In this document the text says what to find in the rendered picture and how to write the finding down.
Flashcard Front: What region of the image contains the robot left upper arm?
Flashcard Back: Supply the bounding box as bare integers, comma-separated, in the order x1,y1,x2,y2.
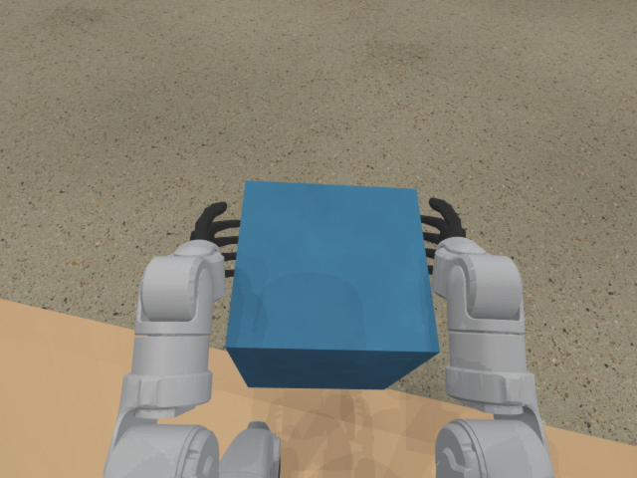
105,424,219,478

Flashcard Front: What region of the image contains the robot right upper arm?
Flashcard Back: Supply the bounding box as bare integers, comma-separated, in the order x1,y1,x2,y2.
435,419,553,478

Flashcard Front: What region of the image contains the carton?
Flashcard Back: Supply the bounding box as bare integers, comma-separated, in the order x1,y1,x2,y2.
225,180,440,389

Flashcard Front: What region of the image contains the left robot hand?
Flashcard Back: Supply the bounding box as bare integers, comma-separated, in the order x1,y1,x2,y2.
190,202,241,278

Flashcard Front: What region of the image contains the left robot shin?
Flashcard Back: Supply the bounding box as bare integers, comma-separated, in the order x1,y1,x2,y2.
247,420,272,432

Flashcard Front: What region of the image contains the right robot hand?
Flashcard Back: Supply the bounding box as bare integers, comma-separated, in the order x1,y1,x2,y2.
420,197,466,275

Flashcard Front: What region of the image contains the left robot thigh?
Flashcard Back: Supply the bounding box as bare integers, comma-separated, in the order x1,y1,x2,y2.
219,428,281,478

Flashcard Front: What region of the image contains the robot left forearm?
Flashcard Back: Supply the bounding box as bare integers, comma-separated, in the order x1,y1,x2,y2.
103,240,226,478

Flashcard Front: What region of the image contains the robot right forearm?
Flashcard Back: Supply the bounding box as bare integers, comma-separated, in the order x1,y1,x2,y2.
431,237,555,478

